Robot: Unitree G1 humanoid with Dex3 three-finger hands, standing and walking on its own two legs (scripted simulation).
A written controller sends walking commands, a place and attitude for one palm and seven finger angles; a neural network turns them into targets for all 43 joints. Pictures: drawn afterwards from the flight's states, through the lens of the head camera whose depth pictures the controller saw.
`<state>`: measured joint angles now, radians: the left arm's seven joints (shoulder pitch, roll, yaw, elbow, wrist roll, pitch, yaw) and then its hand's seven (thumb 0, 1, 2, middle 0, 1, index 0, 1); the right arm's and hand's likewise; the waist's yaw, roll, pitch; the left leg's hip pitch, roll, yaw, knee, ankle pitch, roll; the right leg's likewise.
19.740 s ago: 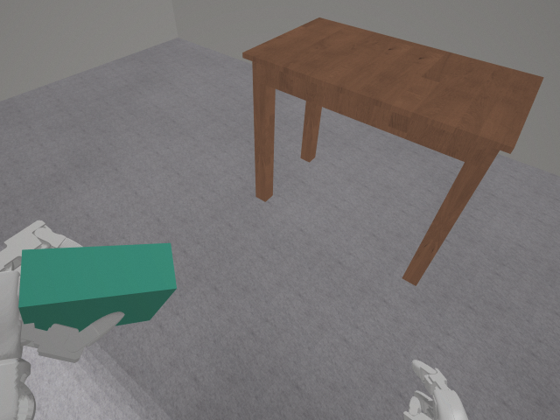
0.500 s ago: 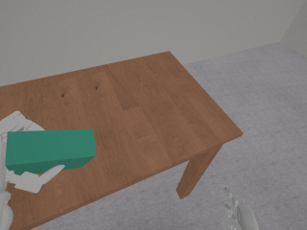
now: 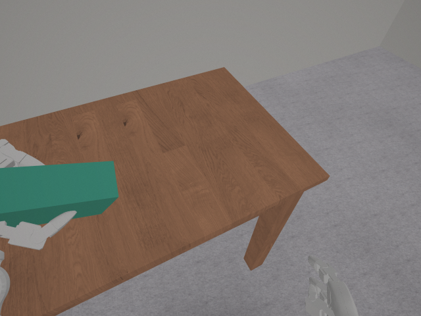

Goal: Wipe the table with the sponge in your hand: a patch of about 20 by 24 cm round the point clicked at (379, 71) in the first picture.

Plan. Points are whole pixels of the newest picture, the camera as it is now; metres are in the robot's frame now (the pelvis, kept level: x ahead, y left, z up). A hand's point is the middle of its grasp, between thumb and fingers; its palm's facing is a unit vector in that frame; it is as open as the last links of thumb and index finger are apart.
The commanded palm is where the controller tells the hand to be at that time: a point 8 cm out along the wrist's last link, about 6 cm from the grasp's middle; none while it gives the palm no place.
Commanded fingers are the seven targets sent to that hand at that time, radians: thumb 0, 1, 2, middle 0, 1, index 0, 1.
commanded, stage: come to a stop and stand still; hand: left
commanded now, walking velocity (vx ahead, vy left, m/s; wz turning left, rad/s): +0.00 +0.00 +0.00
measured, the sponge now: (76, 194) +0.25 +0.22 +0.15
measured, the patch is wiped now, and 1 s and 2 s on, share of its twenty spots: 0.00 0.00 0.00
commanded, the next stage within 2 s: look again from close up in 0.46 s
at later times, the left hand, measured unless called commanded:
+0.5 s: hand (46, 208) +0.23 +0.25 +0.15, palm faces +0.36 -0.86 -0.36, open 9.4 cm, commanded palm +0.17 +0.29 +0.17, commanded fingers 0.00 0.10 1.30 -1.20 -1.60 -1.20 -1.60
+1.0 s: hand (34, 208) +0.22 +0.26 +0.16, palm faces +0.37 -0.81 -0.46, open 9.4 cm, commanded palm +0.15 +0.29 +0.18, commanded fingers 0.00 0.10 1.30 -1.20 -1.60 -1.20 -1.60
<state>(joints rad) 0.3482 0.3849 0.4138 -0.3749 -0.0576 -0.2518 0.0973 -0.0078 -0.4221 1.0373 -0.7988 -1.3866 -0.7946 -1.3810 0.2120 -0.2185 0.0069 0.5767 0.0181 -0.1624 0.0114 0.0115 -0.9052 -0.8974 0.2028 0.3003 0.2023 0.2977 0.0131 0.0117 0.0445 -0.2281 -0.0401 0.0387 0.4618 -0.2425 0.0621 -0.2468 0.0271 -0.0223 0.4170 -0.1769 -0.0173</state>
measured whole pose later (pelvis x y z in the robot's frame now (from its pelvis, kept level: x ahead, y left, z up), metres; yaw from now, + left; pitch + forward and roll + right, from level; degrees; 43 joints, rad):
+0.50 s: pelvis +0.01 +0.00 +0.00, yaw +1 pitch +0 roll -1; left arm 0.42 0.37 0.34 -0.42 -0.04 -0.23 0.08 -0.01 -0.43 1.04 -0.80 -1.38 -0.80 -1.38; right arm 0.17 -0.18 0.03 0.56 0.01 -0.14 -0.02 0.01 -0.90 -0.90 0.20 0.30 0.20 0.30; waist 0.02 -0.04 0.03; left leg -0.19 -0.05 0.03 0.43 -0.24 0.07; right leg -0.21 0.02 -0.03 0.39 -0.18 -0.01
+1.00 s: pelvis +0.00 +0.00 +0.00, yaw +3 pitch -1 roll -1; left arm 0.31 0.45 0.33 -0.41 0.01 -0.19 0.06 -0.01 -0.43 1.04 -0.80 -1.38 -0.80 -1.38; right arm 0.25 -0.21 0.05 0.54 0.02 -0.13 -0.06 0.01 -0.91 -0.90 0.20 0.30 0.20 0.30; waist 0.04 -0.03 0.07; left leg -0.21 -0.06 0.00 0.46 -0.23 0.07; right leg -0.22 0.03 -0.03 0.42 -0.19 -0.01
